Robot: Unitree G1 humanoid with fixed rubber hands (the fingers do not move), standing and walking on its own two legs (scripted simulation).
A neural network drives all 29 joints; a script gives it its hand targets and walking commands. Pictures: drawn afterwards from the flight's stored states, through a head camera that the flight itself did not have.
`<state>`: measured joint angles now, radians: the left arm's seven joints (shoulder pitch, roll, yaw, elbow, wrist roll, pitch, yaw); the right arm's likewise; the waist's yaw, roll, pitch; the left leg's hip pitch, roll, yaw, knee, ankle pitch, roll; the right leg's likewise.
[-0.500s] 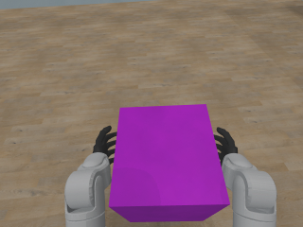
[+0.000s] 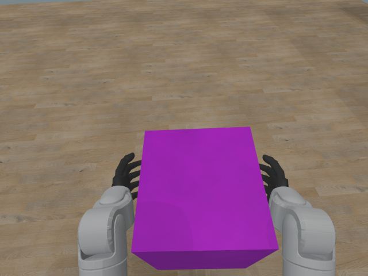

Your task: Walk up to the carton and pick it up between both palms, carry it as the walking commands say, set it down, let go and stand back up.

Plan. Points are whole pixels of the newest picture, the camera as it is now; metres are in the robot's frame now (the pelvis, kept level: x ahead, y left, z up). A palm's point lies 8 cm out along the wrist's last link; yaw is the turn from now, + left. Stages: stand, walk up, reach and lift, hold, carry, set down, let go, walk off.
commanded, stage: carry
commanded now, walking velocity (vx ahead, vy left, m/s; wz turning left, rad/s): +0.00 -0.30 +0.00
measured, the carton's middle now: (199, 205) +0.27 +0.00 +0.03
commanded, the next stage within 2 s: none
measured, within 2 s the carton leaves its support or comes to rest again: neither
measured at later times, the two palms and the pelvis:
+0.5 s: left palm (204, 228) +0.20 +0.00 +0.09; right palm out of the picture +0.20 -0.29 +0.09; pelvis -0.06 -0.15 +0.00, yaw +0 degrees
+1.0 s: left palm out of the picture +0.12 -0.14 +0.10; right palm out of the picture +0.13 -0.43 +0.09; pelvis -0.14 -0.29 +0.01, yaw +1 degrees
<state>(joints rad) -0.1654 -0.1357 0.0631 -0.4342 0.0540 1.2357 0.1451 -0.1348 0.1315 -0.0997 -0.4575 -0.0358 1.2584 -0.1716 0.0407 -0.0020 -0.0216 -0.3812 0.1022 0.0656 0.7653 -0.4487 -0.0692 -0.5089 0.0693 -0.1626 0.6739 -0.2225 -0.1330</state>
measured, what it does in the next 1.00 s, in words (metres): steps to the right: right foot, then left foot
